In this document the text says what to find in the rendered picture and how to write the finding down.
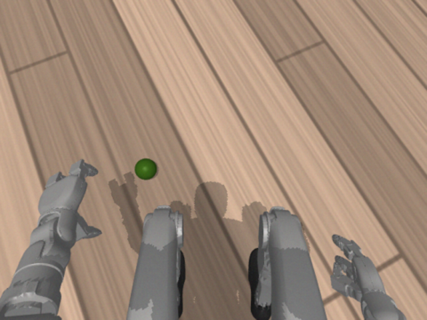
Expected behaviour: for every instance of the ball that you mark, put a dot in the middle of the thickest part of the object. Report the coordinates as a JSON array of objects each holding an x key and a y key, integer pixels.
[{"x": 145, "y": 169}]

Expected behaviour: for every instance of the right robot arm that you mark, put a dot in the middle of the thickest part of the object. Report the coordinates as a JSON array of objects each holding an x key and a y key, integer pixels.
[{"x": 380, "y": 306}]

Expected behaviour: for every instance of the right robot foot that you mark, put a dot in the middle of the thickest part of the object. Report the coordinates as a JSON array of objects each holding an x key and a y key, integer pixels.
[{"x": 258, "y": 312}]

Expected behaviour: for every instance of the right robot hand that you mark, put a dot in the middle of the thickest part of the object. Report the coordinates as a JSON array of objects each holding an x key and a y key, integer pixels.
[{"x": 361, "y": 276}]

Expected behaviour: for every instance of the left robot hand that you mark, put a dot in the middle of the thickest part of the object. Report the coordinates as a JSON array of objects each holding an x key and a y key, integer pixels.
[{"x": 67, "y": 193}]

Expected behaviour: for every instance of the left robot arm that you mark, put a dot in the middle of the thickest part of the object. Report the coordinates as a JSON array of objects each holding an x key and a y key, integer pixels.
[{"x": 34, "y": 293}]

